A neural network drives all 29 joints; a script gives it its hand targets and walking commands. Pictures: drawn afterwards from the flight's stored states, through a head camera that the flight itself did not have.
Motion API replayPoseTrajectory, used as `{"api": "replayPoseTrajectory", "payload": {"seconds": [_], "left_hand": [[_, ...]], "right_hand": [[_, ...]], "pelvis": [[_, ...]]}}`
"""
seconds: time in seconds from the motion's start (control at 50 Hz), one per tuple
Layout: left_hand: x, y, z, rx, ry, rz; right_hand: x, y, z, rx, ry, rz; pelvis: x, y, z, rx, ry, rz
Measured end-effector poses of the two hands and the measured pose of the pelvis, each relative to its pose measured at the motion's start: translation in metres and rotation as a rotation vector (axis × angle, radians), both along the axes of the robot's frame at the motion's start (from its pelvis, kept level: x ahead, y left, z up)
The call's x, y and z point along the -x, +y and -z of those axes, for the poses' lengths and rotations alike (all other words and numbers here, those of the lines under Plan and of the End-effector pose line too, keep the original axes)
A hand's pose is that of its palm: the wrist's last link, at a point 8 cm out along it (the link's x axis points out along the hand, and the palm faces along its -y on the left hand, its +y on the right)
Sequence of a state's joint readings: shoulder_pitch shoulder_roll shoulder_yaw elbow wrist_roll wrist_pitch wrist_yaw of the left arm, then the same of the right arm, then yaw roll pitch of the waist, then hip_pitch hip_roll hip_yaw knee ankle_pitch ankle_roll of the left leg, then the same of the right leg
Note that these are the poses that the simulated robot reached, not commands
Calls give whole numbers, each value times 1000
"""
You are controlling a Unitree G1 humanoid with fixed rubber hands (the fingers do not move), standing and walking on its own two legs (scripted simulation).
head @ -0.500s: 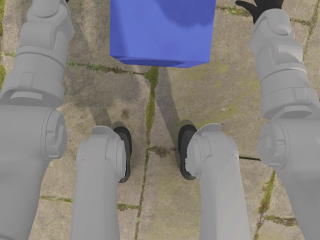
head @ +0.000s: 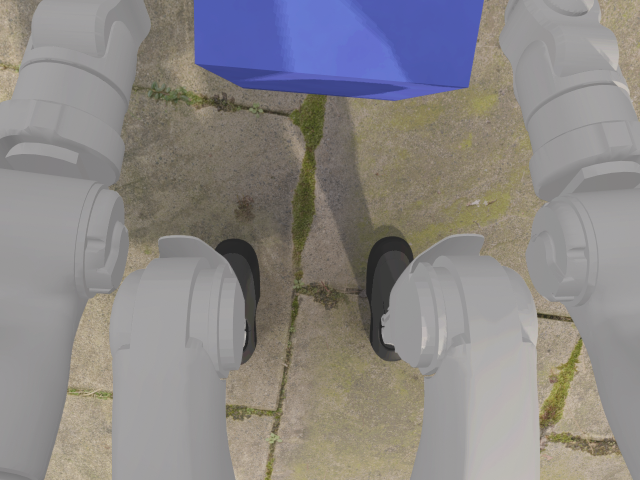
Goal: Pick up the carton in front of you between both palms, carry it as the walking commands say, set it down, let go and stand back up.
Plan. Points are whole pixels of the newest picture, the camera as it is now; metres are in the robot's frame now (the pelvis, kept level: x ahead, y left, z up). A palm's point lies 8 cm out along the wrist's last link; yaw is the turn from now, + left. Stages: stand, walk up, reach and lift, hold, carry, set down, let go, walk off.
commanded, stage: reach and lift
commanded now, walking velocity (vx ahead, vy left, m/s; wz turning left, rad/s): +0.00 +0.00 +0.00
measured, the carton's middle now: out of the picture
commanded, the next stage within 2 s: none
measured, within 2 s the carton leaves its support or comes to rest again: leaves its support in 0.66 s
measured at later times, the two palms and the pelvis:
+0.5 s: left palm out of the picture +0.56 +0.14 -0.17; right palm out of the picture +0.55 -0.16 -0.16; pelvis -0.01 +0.00 +0.00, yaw +0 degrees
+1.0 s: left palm out of the picture +0.51 +0.14 +0.01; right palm out of the picture +0.50 -0.16 +0.00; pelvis -0.01 +0.00 +0.07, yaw +0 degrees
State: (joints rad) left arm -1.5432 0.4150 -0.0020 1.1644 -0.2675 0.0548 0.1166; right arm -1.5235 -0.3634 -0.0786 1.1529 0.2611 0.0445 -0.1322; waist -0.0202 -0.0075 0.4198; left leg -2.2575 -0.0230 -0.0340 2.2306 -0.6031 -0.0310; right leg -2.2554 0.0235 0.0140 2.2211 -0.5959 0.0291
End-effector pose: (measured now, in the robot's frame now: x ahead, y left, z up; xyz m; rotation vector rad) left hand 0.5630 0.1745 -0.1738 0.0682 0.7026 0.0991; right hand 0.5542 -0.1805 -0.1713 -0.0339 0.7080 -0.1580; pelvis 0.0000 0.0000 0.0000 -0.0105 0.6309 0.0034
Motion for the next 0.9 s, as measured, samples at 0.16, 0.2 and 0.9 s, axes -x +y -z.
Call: {"api": "replayPoseTrajectory", "payload": {"seconds": [0.16, 0.2, 0.9], "left_hand": [[4, -9, -10, 12, 18, 15], [5, -13, -9, 14, 20, 22], [35, -28, -140, 67, -23, -32]], "right_hand": [[9, 0, -7, -4, 23, 0], [10, 2, -7, -7, 23, -8], [35, 27, -136, -52, -29, 39]], "pelvis": [[3, 1, -5, 3, 21, 0], [4, 1, -7, 2, 22, 1], [2, 1, -43, -2, 97, -5]]}}
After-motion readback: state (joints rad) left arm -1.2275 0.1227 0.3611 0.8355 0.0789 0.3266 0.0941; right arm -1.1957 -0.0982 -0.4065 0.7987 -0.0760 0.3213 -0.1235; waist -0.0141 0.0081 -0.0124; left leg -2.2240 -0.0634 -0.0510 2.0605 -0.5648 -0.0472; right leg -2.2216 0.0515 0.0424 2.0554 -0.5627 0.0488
